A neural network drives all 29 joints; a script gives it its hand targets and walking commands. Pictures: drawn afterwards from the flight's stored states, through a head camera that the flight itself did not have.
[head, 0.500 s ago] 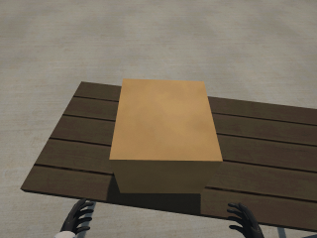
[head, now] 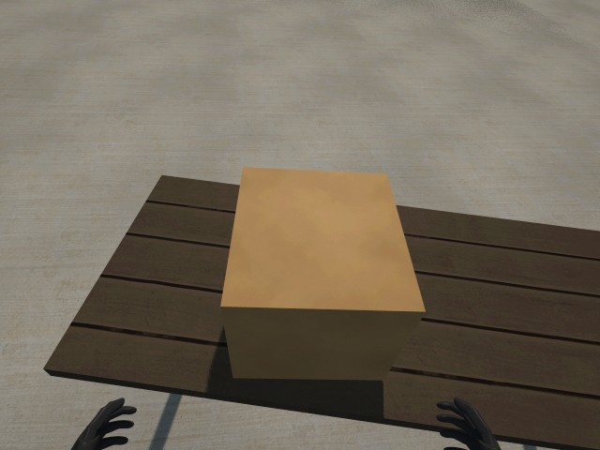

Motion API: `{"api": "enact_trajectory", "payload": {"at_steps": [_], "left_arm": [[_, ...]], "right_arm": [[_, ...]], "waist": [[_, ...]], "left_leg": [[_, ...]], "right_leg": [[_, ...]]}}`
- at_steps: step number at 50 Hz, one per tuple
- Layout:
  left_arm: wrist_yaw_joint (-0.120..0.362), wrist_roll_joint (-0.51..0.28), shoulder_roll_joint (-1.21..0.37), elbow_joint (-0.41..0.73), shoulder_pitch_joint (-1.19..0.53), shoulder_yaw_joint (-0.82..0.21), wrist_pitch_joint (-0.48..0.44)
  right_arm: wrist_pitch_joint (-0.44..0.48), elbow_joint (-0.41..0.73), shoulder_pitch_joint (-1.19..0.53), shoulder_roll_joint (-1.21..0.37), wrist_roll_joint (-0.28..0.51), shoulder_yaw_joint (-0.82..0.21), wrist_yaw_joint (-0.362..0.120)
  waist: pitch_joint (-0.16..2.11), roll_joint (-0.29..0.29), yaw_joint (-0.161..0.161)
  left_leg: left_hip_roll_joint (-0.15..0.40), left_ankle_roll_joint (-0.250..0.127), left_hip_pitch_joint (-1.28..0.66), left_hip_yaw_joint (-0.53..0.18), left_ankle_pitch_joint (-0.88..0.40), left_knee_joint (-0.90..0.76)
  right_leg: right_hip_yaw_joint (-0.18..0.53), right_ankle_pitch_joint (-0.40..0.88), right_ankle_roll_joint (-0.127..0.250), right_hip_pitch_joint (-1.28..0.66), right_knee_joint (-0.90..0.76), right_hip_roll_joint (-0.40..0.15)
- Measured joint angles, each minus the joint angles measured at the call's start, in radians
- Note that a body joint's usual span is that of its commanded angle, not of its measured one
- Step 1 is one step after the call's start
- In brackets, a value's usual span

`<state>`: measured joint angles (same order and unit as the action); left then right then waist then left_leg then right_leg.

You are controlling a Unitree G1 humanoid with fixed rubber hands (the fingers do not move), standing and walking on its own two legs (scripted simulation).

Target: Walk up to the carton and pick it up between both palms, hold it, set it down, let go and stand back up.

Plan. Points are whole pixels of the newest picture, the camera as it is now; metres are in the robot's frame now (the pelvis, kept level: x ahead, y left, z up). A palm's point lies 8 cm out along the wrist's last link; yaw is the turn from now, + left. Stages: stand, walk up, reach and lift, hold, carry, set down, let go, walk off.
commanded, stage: stand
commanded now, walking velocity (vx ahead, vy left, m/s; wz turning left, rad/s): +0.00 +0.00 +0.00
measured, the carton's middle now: (312, 272) +0.42 -0.02 -0.03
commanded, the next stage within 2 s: none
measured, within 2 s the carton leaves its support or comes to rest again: neither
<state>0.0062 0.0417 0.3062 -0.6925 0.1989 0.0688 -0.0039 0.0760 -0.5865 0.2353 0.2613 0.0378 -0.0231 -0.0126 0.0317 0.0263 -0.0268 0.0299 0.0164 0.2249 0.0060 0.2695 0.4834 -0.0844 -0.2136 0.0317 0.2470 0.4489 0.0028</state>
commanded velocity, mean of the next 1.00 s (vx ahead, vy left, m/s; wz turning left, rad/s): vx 0.00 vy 0.00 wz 0.00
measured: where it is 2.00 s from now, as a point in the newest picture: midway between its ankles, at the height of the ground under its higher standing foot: outside the picture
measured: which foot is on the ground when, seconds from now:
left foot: down 0.00-1.00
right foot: down 0.00-1.00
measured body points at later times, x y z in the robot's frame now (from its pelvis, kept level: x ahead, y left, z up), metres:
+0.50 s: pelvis +0.00 +0.00 +0.00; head -0.01 +0.01 +0.45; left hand +0.15 +0.27 -0.10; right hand +0.15 -0.25 -0.07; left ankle -0.01 +0.13 -0.74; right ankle +0.02 -0.10 -0.74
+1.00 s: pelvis -0.01 +0.00 +0.00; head -0.02 +0.01 +0.45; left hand +0.14 +0.27 -0.10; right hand +0.11 -0.28 -0.09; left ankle -0.01 +0.13 -0.74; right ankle +0.02 -0.10 -0.74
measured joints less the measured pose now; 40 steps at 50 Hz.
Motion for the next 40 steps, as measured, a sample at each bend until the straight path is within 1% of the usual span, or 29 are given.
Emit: {"api": "enact_trajectory", "payload": {"at_steps": [12, 40], "left_arm": [[0.004, -0.001, 0.000, -0.028, 0.000, 0.000, -0.007], [0.005, -0.005, 0.000, -0.053, 0.000, 0.000, -0.011]], "right_arm": [[-0.001, -0.004, 0.000, 0.001, 0.000, 0.000, 0.000], [-0.003, -0.027, -0.002, 0.009, 0.000, 0.000, 0.003]], "waist": [[0.002, 0.000, 0.000], [0.007, 0.000, 0.000]], "left_leg": [[0.000, 0.000, -0.001, 0.000, -0.002, 0.000], [0.000, 0.000, -0.003, 0.000, -0.005, 0.000]], "right_leg": [[0.000, 0.000, 0.000, 0.000, 0.003, 0.000], [0.000, 0.001, 0.000, 0.000, 0.007, 0.000]]}}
